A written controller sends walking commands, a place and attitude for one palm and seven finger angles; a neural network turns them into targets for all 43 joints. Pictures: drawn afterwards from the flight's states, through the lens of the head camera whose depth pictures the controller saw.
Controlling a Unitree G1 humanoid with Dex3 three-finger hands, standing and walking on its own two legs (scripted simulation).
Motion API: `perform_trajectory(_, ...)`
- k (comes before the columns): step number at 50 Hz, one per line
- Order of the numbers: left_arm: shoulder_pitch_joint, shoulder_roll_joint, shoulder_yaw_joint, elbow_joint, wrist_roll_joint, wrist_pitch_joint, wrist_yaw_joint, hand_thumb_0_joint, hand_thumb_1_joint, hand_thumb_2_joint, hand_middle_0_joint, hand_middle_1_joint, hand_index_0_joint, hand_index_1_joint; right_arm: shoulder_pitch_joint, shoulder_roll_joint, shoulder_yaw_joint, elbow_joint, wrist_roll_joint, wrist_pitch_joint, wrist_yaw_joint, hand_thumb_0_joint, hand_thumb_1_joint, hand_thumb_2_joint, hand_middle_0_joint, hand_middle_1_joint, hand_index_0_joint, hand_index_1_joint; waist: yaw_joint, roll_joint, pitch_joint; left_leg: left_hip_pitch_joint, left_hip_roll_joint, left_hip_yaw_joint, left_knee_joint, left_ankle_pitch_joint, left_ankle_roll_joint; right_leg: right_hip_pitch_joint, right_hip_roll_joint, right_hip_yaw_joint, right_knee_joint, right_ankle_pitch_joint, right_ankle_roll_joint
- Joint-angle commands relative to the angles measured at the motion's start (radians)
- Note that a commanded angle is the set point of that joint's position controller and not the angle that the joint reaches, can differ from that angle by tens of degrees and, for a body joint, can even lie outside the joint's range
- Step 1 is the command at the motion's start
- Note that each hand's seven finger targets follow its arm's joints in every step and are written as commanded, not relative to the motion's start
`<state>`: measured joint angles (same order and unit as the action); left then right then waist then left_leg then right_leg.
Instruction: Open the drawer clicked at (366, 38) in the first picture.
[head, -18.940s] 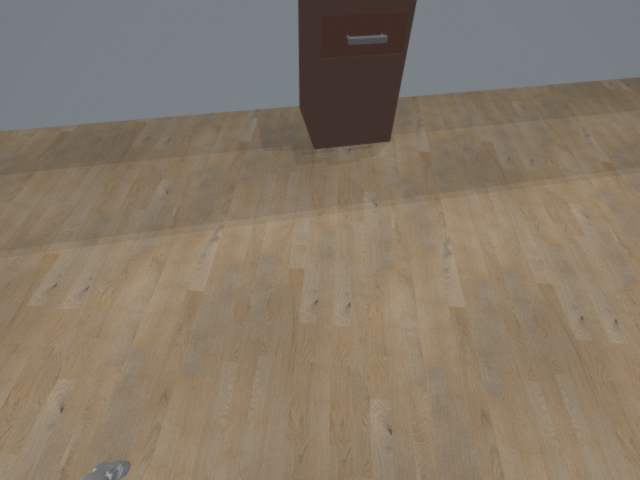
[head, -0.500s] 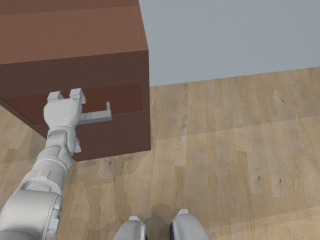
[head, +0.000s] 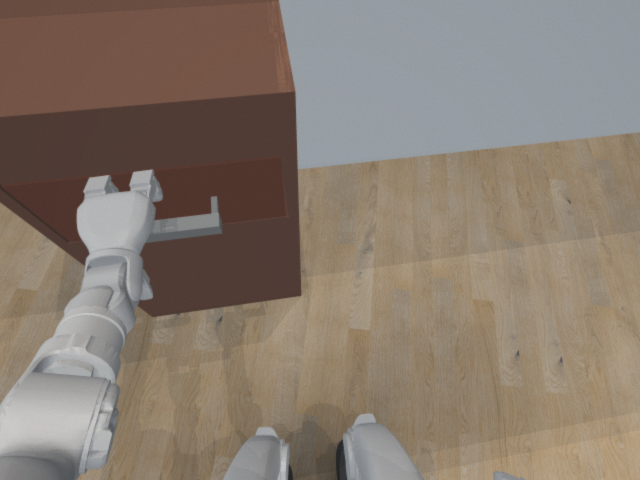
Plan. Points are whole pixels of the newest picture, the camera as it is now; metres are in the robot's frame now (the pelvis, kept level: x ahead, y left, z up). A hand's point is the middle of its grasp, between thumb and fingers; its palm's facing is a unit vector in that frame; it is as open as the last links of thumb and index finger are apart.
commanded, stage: move the hooked fingers above the handle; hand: left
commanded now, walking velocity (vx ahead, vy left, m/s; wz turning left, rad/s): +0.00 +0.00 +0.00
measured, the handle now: (165, 218) +0.51 +0.24 -0.11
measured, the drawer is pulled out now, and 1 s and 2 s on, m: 0.00 0.00 0.00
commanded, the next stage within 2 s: none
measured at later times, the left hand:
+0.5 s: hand (117, 247) +0.43 +0.27 -0.05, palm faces -0.10 +0.00 -1.00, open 13.8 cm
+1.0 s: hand (123, 239) +0.44 +0.27 -0.05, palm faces -0.15 -0.01 -0.99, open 13.8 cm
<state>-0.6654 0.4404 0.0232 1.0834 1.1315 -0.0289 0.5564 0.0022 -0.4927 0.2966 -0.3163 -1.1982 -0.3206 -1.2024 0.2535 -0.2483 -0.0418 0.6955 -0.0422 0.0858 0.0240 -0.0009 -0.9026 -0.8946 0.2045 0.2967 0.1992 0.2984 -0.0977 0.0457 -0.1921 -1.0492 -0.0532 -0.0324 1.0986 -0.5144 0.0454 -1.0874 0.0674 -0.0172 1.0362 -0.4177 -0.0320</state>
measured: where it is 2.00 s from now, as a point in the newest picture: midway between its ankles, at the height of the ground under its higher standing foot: outside the picture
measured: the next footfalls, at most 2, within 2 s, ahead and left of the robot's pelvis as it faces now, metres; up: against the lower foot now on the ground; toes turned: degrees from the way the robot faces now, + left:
none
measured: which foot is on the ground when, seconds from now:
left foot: down 0.00-1.00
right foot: down 0.00-1.00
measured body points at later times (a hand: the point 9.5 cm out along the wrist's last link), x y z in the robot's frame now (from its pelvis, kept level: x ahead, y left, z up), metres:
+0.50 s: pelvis +0.00 +0.01 +0.00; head +0.14 +0.01 +0.43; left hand +0.43 +0.27 +0.00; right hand +0.05 -0.26 -0.13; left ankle -0.01 +0.09 -0.65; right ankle +0.03 -0.10 -0.65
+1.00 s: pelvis +0.00 +0.01 +0.01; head +0.14 +0.00 +0.43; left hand +0.44 +0.26 +0.00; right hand +0.04 -0.25 -0.13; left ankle -0.01 +0.09 -0.65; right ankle +0.03 -0.10 -0.65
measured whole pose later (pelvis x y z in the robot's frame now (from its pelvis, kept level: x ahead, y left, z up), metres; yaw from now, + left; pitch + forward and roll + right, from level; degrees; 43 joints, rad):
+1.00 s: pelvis +0.00 +0.01 +0.01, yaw -1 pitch +27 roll -2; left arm -0.69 0.47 0.03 1.12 1.07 0.05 0.48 0.00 -0.49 0.30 -0.34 -1.22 -0.32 -1.22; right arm 0.27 -0.24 -0.01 0.67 -0.02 0.09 0.01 0.00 -0.90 -0.89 0.21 0.30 0.20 0.30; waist -0.11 0.05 -0.17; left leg -1.03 -0.05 -0.01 1.06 -0.49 0.06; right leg -1.07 0.07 0.01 1.00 -0.39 -0.02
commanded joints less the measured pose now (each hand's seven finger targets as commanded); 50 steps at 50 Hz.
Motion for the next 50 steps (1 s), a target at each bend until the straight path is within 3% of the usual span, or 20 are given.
perform_trajectory(1, -0.407, 0.192, 0.005, -0.166, -0.017, -0.006, 0.014, 0.0, -0.5, 0.3, -0.3, -1.2, -0.3, -1.2, 0.152, -0.162, -0.057, -0.043, -0.004, -0.033, -0.017, 0.0, -0.9, -0.9, 0.2, 0.3, 0.2, 0.3, -0.044, 0.047, -0.466, 0.289, 0.035, -0.002, -0.111, 0.381, 0.002, 0.279, -0.022, 0.007, -0.112, 0.276, -0.01)
perform_trajectory(3, -0.389, 0.167, -0.003, -0.194, -0.032, -0.018, -0.006, 0.0, -0.5, 0.3, -0.3, -1.2, -0.3, -1.2, 0.158, -0.159, -0.06, -0.049, -0.005, -0.032, -0.016, 0.0, -0.9, -0.9, 0.2, 0.3, 0.2, 0.3, -0.03, 0.079, -0.511, 0.345, 0.039, -0.012, -0.115, 0.449, -0.005, 0.282, -0.02, 0.001, -0.102, 0.309, -0.014)
perform_trajectory(6, -0.339, 0.148, -0.004, -0.184, -0.037, -0.029, -0.017, 0.0, -0.5, 0.3, -0.3, -1.2, -0.3, -1.2, 0.166, -0.156, -0.061, -0.047, -0.005, -0.025, -0.014, 0.0, -0.9, -0.9, 0.2, 0.3, 0.2, 0.3, -0.023, 0.059, -0.501, 0.351, 0.044, -0.011, -0.113, 0.475, -0.006, 0.286, -0.016, -0.004, -0.104, 0.323, -0.013)
perform_trajectory(11, -0.274, 0.278, 0.105, -0.197, -0.01, -0.028, 0.02, 0.0, -0.5, 0.3, -0.3, -1.2, -0.3, -1.2, 0.15, -0.162, -0.048, -0.062, -0.01, -0.006, -0.015, 0.0, -0.9, -0.9, 0.2, 0.3, 0.2, 0.3, 0.025, 0.018, -0.466, 0.247, 0.036, 0.008, -0.122, 0.446, 0.003, 0.36, -0.022, 0.014, -0.091, 0.363, -0.017)
perform_trajectory(15, -0.223, 0.31, 0.137, -0.228, 0.004, -0.013, 0.061, 0.0, -0.5, 0.3, -0.3, -1.2, -0.3, -1.2, 0.134, -0.158, -0.045, -0.078, -0.011, 0.004, -0.009, 0.0, -0.9, -0.9, 0.2, 0.3, 0.2, 0.3, 0.051, 0.023, -0.48, 0.23, 0.031, 0.021, -0.128, 0.452, 0.004, 0.409, -0.023, 0.024, -0.084, 0.393, -0.018)
perform_trajectory(19, -0.205, 0.282, 0.111, -0.209, -0.015, 0.01, 0.051, 0.0, -0.5, 0.3, -0.3, -1.2, -0.3, -1.2, 0.138, -0.16, -0.05, -0.073, -0.003, -0.001, -0.007, 0.0, -0.9, -0.9, 0.2, 0.3, 0.2, 0.3, 0.03, 0.007, -0.466, 0.233, 0.031, 0.024, -0.137, 0.429, 0.004, 0.423, -0.023, 0.028, -0.102, 0.392, -0.01)
perform_trajectory(24, -0.333, 0.097, -0.051, -0.244, -0.042, -0.028, -0.009, 0.0, -0.5, 0.3, -0.3, -1.2, -0.3, -1.2, 0.153, -0.16, -0.072, -0.045, 0.003, -0.026, -0.012, 0.0, -0.9, -0.9, 0.2, 0.3, 0.2, 0.3, -0.048, 0.038, -0.449, 0.376, 0.056, -0.023, -0.135, 0.428, -0.006, 0.254, -0.019, -0.004, -0.125, 0.278, -0.008)
perform_trajectory(27, -0.423, 0.072, -0.086, -0.264, -0.046, -0.07, -0.03, 0.0, -0.5, 0.3, -0.3, -1.2, -0.3, -1.2, 0.161, -0.161, -0.074, -0.027, -0.002, -0.035, -0.021, 0.0, -0.9, -0.9, 0.2, 0.3, 0.2, 0.3, -0.071, 0.044, -0.43, 0.391, 0.057, -0.043, -0.124, 0.393, -0.01, 0.18, -0.02, -0.012, -0.122, 0.209, -0.011)
perform_trajectory(30, -0.474, 0.103, -0.06, -0.274, -0.013, -0.092, -0.009, 0.0, -0.5, 0.3, -0.3, -1.2, -0.3, -1.2, 0.165, -0.162, -0.075, -0.018, -0.009, -0.032, -0.024, 0.0, -0.9, -0.9, 0.2, 0.3, 0.2, 0.3, -0.059, 0.113, -0.436, 0.44, 0.063, -0.069, -0.114, 0.456, -0.035, 0.097, -0.018, -0.029, -0.092, 0.187, -0.022)
perform_trajectory(33, -0.45, 0.237, 0.071, -0.251, 0.009, -0.066, 0.054, 0.0, -0.5, 0.3, -0.3, -1.2, -0.3, -1.2, 0.157, -0.169, -0.061, -0.02, -0.021, -0.015, -0.016, 0.0, -0.9, -0.9, 0.2, 0.3, 0.2, 0.3, -0.009, 0.152, -0.488, 0.421, 0.058, -0.064, -0.101, 0.53, -0.049, 0.12, -0.015, -0.034, -0.057, 0.218, -0.031)
perform_trajectory(36, -0.394, 0.264, 0.097, -0.136, 0.017, 0.022, 0.104, 0.0, -0.5, 0.3, -0.3, -1.2, -0.3, -1.2, 0.133, -0.163, -0.041, -0.046, -0.022, 0.0, -0.006, 0.0, -0.9, -0.9, 0.2, 0.3, 0.2, 0.3, 0.0, 0.088, -0.431, 0.295, 0.044, -0.024, -0.099, 0.483, -0.031, 0.187, -0.016, -0.028, -0.055, 0.247, -0.024)
perform_trajectory(38, -0.353, 0.299, 0.109, -0.101, 0.018, 0.087, 0.109, 0.0, -0.5, 0.3, -0.3, -1.2, -0.3, -1.2, 0.114, -0.165, -0.029, -0.073, -0.016, 0.005, 0.0, 0.0, -0.9, -0.9, 0.2, 0.3, 0.2, 0.3, 0.028, 0.082, -0.461, 0.255, 0.035, -0.009, -0.118, 0.464, -0.023, 0.272, -0.019, -0.018, -0.053, 0.288, -0.023)
perform_trajectory(40, -0.353, 0.324, 0.104, -0.107, 0.022, 0.131, 0.103, 0.0, -0.5, 0.3, -0.3, -1.2, -0.3, -1.2, 0.121, -0.17, -0.027, -0.085, -0.006, 0.014, 0.0, 0.0, -0.9, -0.9, 0.2, 0.3, 0.2, 0.3, 0.027, 0.054, -0.497, 0.252, 0.031, 0.004, -0.13, 0.459, -0.015, 0.342, -0.02, -0.011, -0.069, 0.33, -0.015)
perform_trajectory(41, -0.363, 0.31, 0.085, -0.093, 0.012, 0.151, 0.095, 0.0, -0.5, 0.3, -0.3, -1.2, -0.3, -1.2, 0.118, -0.168, -0.027, -0.087, -0.001, 0.015, -0.003, 0.0, -0.9, -0.9, 0.2, 0.3, 0.2, 0.3, 0.009, 0.017, -0.473, 0.234, 0.03, 0.011, -0.138, 0.424, -0.007, 0.361, -0.019, -0.005, -0.091, 0.324, -0.009)
perform_trajectory(43, -0.37, 0.325, 0.087, -0.079, -0.023, 0.168, 0.068, 0.0, -0.5, 0.3, -0.3, -1.2, -0.3, -1.2, 0.115, -0.166, -0.02, -0.089, 0.007, 0.01, -0.013, 0.0, -0.9, -0.9, 0.2, 0.3, 0.2, 0.3, -0.001, -0.045, -0.46, 0.188, 0.026, 0.016, -0.154, 0.363, 0.005, 0.425, -0.024, 0.01, -0.119, 0.314, 0.002)
perform_trajectory(45, -0.371, 0.317, 0.081, -0.117, -0.059, 0.136, 0.019, 0.0, -0.5, 0.3, -0.3, -1.2, -0.3, -1.2, 0.127, -0.168, -0.024, -0.095, 0.014, -0.003, -0.022, 0.0, -0.9, -0.9, 0.2, 0.3, 0.2, 0.3, -0.002, -0.047, -0.5, 0.2, 0.025, 0.023, -0.159, 0.341, 0.011, 0.468, -0.028, 0.021, -0.132, 0.323, 0.008)
perform_trajectory(47, -0.387, 0.279, 0.045, -0.159, -0.07, 0.073, -0.039, 0.0, -0.5, 0.3, -0.3, -1.2, -0.3, -1.2, 0.143, -0.169, -0.031, -0.084, 0.016, -0.019, -0.032, 0.0, -0.9, -0.9, 0.2, 0.3, 0.2, 0.3, -0.025, -0.017, -0.523, 0.239, 0.033, 0.017, -0.148, 0.35, 0.014, 0.442, -0.03, 0.024, -0.13, 0.33, 0.006)
perform_trajectory(48, -0.4, 0.199, -0.019, -0.179, -0.069, 0.036, -0.068, 0.0, -0.5, 0.3, -0.3, -1.2, -0.3, -1.2, 0.153, -0.16, -0.037, -0.084, 0.014, -0.027, -0.034, 0.0, -0.9, -0.9, 0.2, 0.3, 0.2, 0.3, -0.047, 0.008, -0.515, 0.28, 0.038, 0.006, -0.146, 0.369, 0.014, 0.398, -0.028, 0.02, -0.133, 0.325, 0.002)
perform_trajectory(49, -0.388, 0.183, -0.027, -0.207, -0.063, -0.005, -0.087, 0.0, -0.5, 0.3, -0.3, -1.2, -0.3, -1.2, 0.164, -0.163, -0.044, -0.07, 0.011, -0.036, -0.036, 0.0, -0.9, -0.9, 0.2, 0.3, 0.2, 0.3, -0.047, 0.019, -0.51, 0.318, 0.045, -0.003, -0.137, 0.378, 0.01, 0.351, -0.025, 0.013, -0.129, 0.304, -0.001)
perform_trajectory(50, -0.369, 0.112, -0.078, -0.212, -0.062, -0.037, -0.104, 0.0, -0.5, 0.3, -0.3, -1.2, -0.3, -1.2, 0.168, -0.157, -0.049, -0.064, 0.008, -0.042, -0.037, 0.0, -0.9, -0.9, 0.2, 0.3, 0.2, 0.3, -0.058, 0.024, -0.485, 0.337, 0.048, -0.009, -0.13, 0.387, 0.01, 0.306, -0.023, 0.008, -0.131, 0.286, -0.003)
